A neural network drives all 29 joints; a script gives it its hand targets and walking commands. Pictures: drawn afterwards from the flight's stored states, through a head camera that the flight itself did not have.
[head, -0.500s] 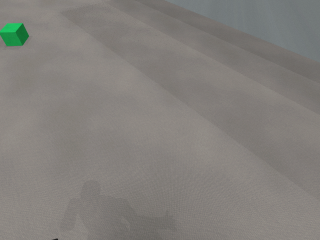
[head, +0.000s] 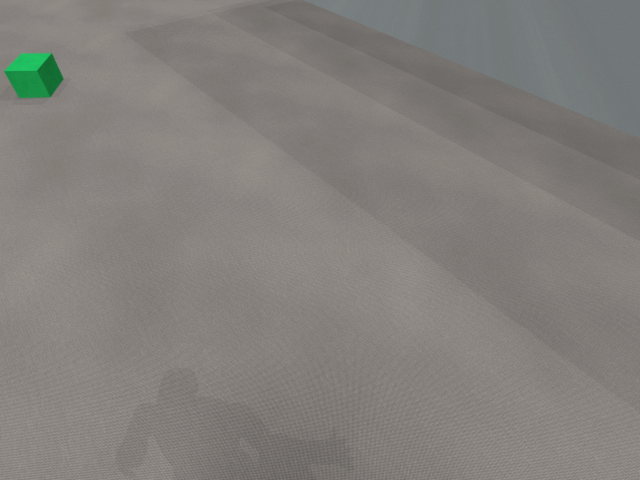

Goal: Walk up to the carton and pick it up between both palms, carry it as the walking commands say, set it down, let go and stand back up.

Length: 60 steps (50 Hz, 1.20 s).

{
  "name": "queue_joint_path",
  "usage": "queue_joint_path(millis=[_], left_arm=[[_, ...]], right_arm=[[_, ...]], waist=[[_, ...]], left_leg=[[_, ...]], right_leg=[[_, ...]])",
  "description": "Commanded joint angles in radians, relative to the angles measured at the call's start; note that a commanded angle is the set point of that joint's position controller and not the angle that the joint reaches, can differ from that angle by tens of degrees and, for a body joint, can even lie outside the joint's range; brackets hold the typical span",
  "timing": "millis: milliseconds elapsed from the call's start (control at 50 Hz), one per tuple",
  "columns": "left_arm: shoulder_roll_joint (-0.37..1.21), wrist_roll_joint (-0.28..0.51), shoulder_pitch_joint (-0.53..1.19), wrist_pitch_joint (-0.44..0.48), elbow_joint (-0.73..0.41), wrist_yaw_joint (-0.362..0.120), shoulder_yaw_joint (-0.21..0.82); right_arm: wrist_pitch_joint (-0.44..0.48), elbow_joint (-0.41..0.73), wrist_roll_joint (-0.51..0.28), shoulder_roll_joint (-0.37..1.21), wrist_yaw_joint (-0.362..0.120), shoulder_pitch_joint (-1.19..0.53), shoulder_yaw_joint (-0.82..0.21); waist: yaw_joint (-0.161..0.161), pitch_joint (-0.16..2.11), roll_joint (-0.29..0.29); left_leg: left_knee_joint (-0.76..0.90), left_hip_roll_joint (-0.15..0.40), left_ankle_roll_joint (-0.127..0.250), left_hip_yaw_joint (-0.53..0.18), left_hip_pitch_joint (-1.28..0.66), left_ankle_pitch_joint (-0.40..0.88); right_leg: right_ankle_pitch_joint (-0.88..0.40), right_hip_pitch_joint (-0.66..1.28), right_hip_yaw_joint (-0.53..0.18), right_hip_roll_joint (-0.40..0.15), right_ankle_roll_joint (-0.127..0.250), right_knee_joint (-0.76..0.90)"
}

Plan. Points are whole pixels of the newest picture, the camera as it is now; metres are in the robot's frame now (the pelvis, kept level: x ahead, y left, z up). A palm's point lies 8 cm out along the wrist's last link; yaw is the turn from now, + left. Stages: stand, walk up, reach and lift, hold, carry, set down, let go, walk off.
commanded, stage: stand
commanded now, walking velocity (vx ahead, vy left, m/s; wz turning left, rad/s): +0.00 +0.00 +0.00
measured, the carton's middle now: (35, 75) +2.48 +1.78 -0.69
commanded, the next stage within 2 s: walk up in 0.24 s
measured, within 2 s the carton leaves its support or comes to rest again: neither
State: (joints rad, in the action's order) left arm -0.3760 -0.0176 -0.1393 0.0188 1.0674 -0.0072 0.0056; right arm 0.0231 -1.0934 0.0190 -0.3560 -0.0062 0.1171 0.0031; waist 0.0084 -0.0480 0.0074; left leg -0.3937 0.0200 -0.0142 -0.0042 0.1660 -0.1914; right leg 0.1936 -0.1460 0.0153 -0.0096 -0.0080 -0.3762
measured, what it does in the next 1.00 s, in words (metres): steps to the left: left foot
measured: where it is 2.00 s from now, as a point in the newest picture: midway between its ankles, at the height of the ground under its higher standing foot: (178, 351)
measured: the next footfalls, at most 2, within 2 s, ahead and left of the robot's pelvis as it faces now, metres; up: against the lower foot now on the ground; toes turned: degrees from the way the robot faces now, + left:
left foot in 0.84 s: +0.18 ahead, +0.29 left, +0.00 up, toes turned +18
right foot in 1.28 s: +0.51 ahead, +0.16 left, +0.00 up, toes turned +14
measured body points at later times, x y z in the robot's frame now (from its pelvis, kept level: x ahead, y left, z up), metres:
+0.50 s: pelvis +0.01 +0.00 +0.00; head +0.02 +0.00 +0.45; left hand +0.09 +0.31 -0.13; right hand +0.09 -0.31 -0.13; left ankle +0.01 +0.13 -0.74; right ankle +0.01 -0.13 -0.75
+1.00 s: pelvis +0.16 +0.17 -0.01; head +0.19 +0.20 +0.44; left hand +0.15 +0.44 -0.17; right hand +0.26 -0.05 -0.15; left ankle +0.14 +0.28 -0.75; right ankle +0.14 +0.01 -0.66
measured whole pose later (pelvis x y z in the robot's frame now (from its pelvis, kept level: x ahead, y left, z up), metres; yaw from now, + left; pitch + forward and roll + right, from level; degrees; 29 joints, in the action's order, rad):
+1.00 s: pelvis +0.16 +0.17 -0.01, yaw +14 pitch +0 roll -1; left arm -0.27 -0.03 -0.22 0.02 0.99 -0.04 -0.06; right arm 0.03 -1.03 0.02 -0.19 -0.04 0.24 0.02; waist 0.01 -0.06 0.05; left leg -0.54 0.02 0.02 0.06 0.27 -0.28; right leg 0.37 -0.45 0.08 -0.14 -0.04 -1.15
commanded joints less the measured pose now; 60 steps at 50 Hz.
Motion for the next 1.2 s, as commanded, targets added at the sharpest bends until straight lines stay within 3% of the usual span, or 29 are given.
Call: queue_joint_path(millis=[0,140,180,260,320,400,420,440,460,480,500,520,540,580,660,760,800,820,840,860,880,900,940,960,1000,1040,1060,1080,1180], left_arm=[[-0.189,0.002,0.052,0.018,-0.051,0.003,-0.047],[-0.197,0.017,0.008,0.015,-0.031,0.010,-0.049],[-0.153,0.002,0.015,0.008,-0.032,0.016,-0.037],[-0.179,0.009,0.018,0.021,-0.026,0.010,-0.044],[-0.166,0.004,0.065,0.016,-0.037,0.017,-0.041],[-0.203,0.004,0.051,0.012,-0.035,0.016,-0.048],[-0.143,0.006,0.028,-0.032,-0.071,-0.014,-0.096],[-0.173,0.002,-0.033,-0.035,-0.077,0.023,-0.095],[-0.178,0.005,-0.106,-0.024,-0.044,0.038,-0.109],[-0.291,0.008,-0.337,-0.028,0.015,0.079,-0.135],[-0.287,0.004,-0.327,-0.029,0.022,0.088,-0.127],[-0.232,-0.007,-0.220,-0.020,-0.027,0.092,-0.132],[-0.199,-0.012,-0.126,-0.013,-0.058,0.091,-0.135],[-0.162,-0.002,-0.139,0.007,-0.056,0.079,-0.119],[-0.152,-0.020,-0.094,0.013,-0.076,0.028,-0.123],[-0.139,-0.017,-0.150,0.018,-0.063,-0.011,-0.110],[-0.081,-0.023,-0.175,0.017,-0.070,-0.008,-0.103],[-0.014,-0.034,-0.102,0.014,-0.137,-0.004,-0.090],[0.037,-0.039,-0.026,0.025,-0.211,-0.010,-0.071],[0.019,-0.038,0.031,0.018,-0.231,-0.008,-0.077],[0.004,-0.020,0.050,0.033,-0.222,-0.021,-0.087],[0.028,-0.011,0.020,0.037,-0.210,-0.029,-0.081],[0.036,-0.006,-0.088,0.038,-0.142,-0.030,-0.082],[0.060,-0.005,-0.105,0.036,-0.143,-0.031,-0.068],[0.063,-0.007,-0.060,0.033,-0.180,-0.028,-0.074],[0.069,-0.011,0.091,0.030,-0.232,-0.027,-0.070],[0.085,-0.007,0.109,0.026,-0.244,-0.029,-0.060],[0.094,0.002,0.121,0.031,-0.250,-0.034,-0.057],[0.120,0.025,0.130,0.047,-0.269,-0.024,-0.065]], right_arm=[[0.012,0.035,-0.001,-0.202,0.013,-0.030,0.029],[0.013,0.034,-0.001,-0.219,0.010,-0.027,0.035],[0.015,0.046,-0.008,-0.210,0.023,-0.046,0.033],[0.013,0.042,-0.001,-0.196,0.016,-0.041,0.035],[0.011,0.035,-0.009,-0.198,0.022,-0.038,0.033],[0.008,0.031,-0.006,-0.203,0.013,-0.014,0.030],[-0.034,0.053,0.030,-0.186,0.023,0.081,0.095],[-0.051,0.120,0.030,-0.160,-0.024,-0.068,0.074],[-0.048,0.171,0.025,-0.068,-0.034,-0.151,0.059],[-0.069,0.265,0.044,-0.097,-0.074,-0.251,0.071],[-0.087,0.282,0.044,-0.097,-0.085,-0.260,0.081],[-0.074,0.262,0.047,-0.089,-0.103,-0.188,0.072],[-0.073,0.220,0.043,-0.083,-0.106,-0.105,0.076],[-0.067,0.209,0.039,-0.100,-0.098,-0.099,0.092],[-0.065,0.213,0.007,-0.024,-0.132,-0.112,0.060],[-0.031,0.164,-0.008,0.002,-0.092,-0.053,0.058],[-0.009,0.070,0.016,-0.086,-0.067,0.177,0.081],[-0.003,0.030,0.024,-0.182,-0.048,0.371,0.105],[0.000,0.029,0.019,-0.297,-0.026,0.446,0.121],[-0.001,0.053,0.013,-0.268,-0.018,0.426,0.115],[0.002,0.066,0.007,-0.173,-0.018,0.310,0.095],[0.007,0.097,0.001,-0.124,-0.021,0.168,0.086],[0.027,0.119,-0.001,-0.057,-0.006,0.116,0.073],[0.035,0.125,0.005,-0.066,-0.006,0.117,0.077],[0.054,0.095,-0.004,-0.052,0.001,0.161,0.074],[0.061,0.064,-0.012,-0.041,0.010,0.276,0.070],[0.057,0.045,-0.017,-0.016,0.009,0.309,0.060],[0.056,0.061,-0.011,-0.029,0.010,0.262,0.067],[0.053,0.020,0.002,0.030,0.000,0.363,0.040]], waist=[[-0.006,0.050,-0.023],[-0.013,0.026,-0.085],[-0.003,0.022,0.007],[0.005,0.068,-0.016],[-0.011,0.046,0.025],[-0.014,0.045,-0.012],[-0.028,0.063,0.124],[0.028,-0.035,-0.021],[0.078,-0.006,0.161],[0.164,0.047,0.059],[0.149,-0.005,0.007],[0.098,0.028,0.114],[0.031,0.043,0.105],[0.031,0.045,0.091],[0.000,-0.068,0.227],[0.005,-0.055,0.240],[-0.111,0.134,-0.125],[-0.197,0.159,-0.399],[-0.217,0.152,-0.493],[-0.192,0.068,-0.362],[-0.121,-0.056,-0.180],[-0.052,-0.065,-0.166],[-0.007,0.070,-0.116],[0.007,0.075,-0.146],[-0.003,0.059,-0.113],[-0.060,0.007,-0.030],[-0.058,0.002,-0.045],[-0.058,-0.031,-0.136],[-0.074,-0.006,-0.142]], left_leg=[[0.075,0.101,0.038,-0.073,0.005,0.010],[0.104,0.110,0.040,-0.091,-0.013,0.092],[0.080,0.117,0.043,-0.094,-0.021,0.096],[0.080,0.111,0.042,-0.075,-0.038,0.149],[0.088,0.115,0.042,-0.075,-0.056,0.150],[0.081,0.114,0.036,-0.089,-0.034,0.120],[-0.021,0.179,0.053,-0.141,-0.022,-0.423],[-0.056,0.050,0.046,-0.099,0.302,-0.268],[-0.197,0.006,0.019,-0.003,0.401,-0.067],[-0.456,0.040,-0.021,-0.021,0.636,-0.292],[-0.571,0.114,-0.037,-0.098,0.639,-0.276],[-0.656,0.111,-0.040,-0.091,0.608,-0.226],[-0.737,0.143,-0.030,-0.088,0.560,-0.180],[-0.770,0.120,-0.036,-0.045,0.570,-0.108],[-0.433,0.138,-0.026,0.036,0.345,-0.107],[-0.261,0.056,-0.029,0.192,0.192,-0.129],[-0.155,-0.043,0.011,0.235,-0.140,-0.181],[0.015,0.157,0.067,-0.111,-0.299,-0.416],[0.223,0.389,0.142,-0.558,-0.328,-0.583],[0.269,0.435,0.187,-0.612,-0.193,-0.754],[0.275,0.383,0.166,-0.590,-0.047,-0.662],[0.267,0.317,0.146,-0.469,0.038,-0.483],[0.187,0.228,0.146,-0.267,-0.025,-0.062],[0.190,0.232,0.169,-0.233,0.044,-0.030],[0.176,0.208,0.169,-0.188,-0.004,0.145],[0.191,0.233,0.186,-0.241,-0.112,0.164],[0.193,0.211,0.193,-0.215,-0.102,0.159],[0.219,0.218,0.192,-0.181,-0.070,0.108],[0.152,0.151,0.172,-0.136,-0.008,0.331]], right_leg=[[0.015,-0.011,-0.111,-0.113,0.035,0.090],[-0.056,0.005,-0.089,-0.115,0.039,0.059],[-0.069,0.001,-0.079,-0.114,0.037,0.082],[-0.178,0.055,-0.085,-0.122,0.026,0.063],[-0.135,0.013,-0.094,-0.129,0.038,0.069],[-0.101,0.028,-0.093,-0.122,0.036,0.087],[0.413,-0.140,-0.110,-0.197,0.028,0.014],[0.378,0.046,-0.151,-0.252,0.030,0.062],[0.179,0.203,-0.202,-0.334,0.077,0.144],[0.212,0.350,-0.427,-0.542,0.127,0.211],[0.474,0.228,-0.449,-0.575,0.125,0.280],[0.455,0.206,-0.380,-0.552,0.120,0.256],[0.383,0.183,-0.257,-0.531,0.115,0.223],[0.274,0.188,-0.104,-0.436,0.082,0.239],[0.319,-0.040,0.073,-0.369,0.005,0.292],[0.253,-0.052,0.155,-0.323,0.042,0.173],[0.062,-0.100,0.272,-0.190,0.014,-0.376],[0.403,-0.387,0.246,-0.102,0.003,-0.731],[0.525,-0.670,0.120,-0.041,-0.029,-0.972],[0.459,-0.704,-0.014,-0.144,-0.011,-0.981],[0.300,-0.650,-0.028,-0.171,-0.003,-0.921],[0.203,-0.543,-0.043,-0.200,-0.013,-0.849],[0.110,-0.432,0.018,-0.159,-0.041,-0.800],[0.122,-0.355,0.042,-0.149,-0.050,-0.714],[0.086,-0.401,0.050,-0.125,-0.054,-0.630],[0.055,-0.508,0.032,-0.134,-0.062,-0.518],[0.017,-0.501,0.029,-0.123,-0.067,-0.421],[-0.014,-0.466,0.061,-0.115,-0.072,-0.351],[-0.082,-0.212,0.110,-0.064,-0.050,-0.227]])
